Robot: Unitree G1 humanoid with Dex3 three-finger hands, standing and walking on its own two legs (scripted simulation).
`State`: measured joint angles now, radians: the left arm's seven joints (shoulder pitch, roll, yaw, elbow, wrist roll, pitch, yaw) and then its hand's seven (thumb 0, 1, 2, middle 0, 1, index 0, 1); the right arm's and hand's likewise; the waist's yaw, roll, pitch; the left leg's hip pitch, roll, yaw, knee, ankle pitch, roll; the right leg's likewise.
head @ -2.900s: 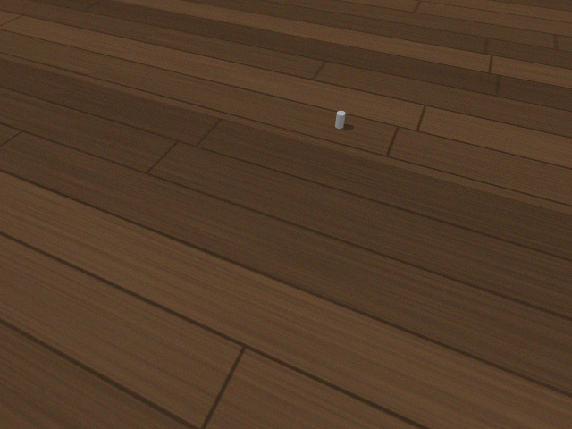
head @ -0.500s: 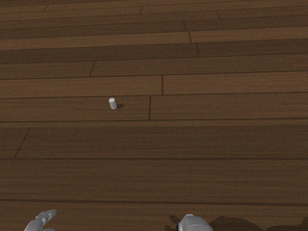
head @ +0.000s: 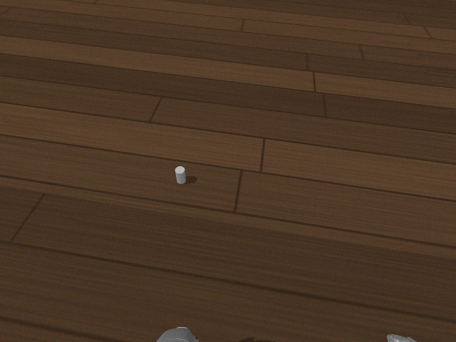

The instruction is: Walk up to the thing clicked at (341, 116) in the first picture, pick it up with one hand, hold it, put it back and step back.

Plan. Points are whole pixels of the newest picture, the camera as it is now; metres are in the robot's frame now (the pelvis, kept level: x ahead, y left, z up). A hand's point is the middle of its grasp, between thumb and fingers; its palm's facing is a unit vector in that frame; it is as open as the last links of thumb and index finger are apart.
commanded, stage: walk up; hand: left
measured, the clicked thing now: (180, 175) +0.98 +0.27 -0.71
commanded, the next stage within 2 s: none
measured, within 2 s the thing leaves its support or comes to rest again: neither
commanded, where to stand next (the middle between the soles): +0.52 +0.02 m, yaw -2 degrees
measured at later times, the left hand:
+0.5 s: hand (116, 265) +0.27 +0.25 -0.11, palm faces -0.05 -0.91 -0.42, open 7.4 cm
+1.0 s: hand (106, 231) +0.36 +0.31 -0.15, palm faces -0.03 -0.93 -0.36, open 7.4 cm
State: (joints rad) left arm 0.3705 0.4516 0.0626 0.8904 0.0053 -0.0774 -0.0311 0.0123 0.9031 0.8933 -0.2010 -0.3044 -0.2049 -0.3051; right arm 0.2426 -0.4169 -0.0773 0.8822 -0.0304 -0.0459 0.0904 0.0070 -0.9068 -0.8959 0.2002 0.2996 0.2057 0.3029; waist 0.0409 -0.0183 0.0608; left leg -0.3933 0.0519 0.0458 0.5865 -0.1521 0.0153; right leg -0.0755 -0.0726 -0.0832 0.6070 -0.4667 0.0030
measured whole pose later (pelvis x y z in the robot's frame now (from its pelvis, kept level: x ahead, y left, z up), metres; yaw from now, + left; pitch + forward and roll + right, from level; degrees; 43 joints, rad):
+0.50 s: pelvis +0.18 -0.02 +0.00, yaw -1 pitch -3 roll +1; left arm 0.25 0.38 0.05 0.88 0.01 -0.09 -0.04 0.01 0.91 0.89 -0.20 -0.30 -0.20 -0.30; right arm 0.34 -0.43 -0.06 0.85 0.00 -0.03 0.04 0.01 -0.90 -0.90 0.20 0.30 0.21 0.30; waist -0.01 0.06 0.09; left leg -0.22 0.05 0.03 0.88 -0.48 0.04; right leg -0.36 -0.04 -0.07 0.62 -0.21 -0.03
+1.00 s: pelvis +0.33 +0.03 +0.00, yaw +0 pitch -3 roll -1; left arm 0.34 0.43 0.04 0.91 0.00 -0.04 -0.02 0.01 0.91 0.89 -0.20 -0.30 -0.20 -0.30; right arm 0.28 -0.41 -0.07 0.86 -0.02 -0.06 0.06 0.00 -0.91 -0.90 0.20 0.30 0.21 0.30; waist -0.01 -0.03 0.07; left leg -0.35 0.05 0.07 0.65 -0.25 0.03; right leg -0.31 -0.03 0.01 1.02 -0.47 -0.05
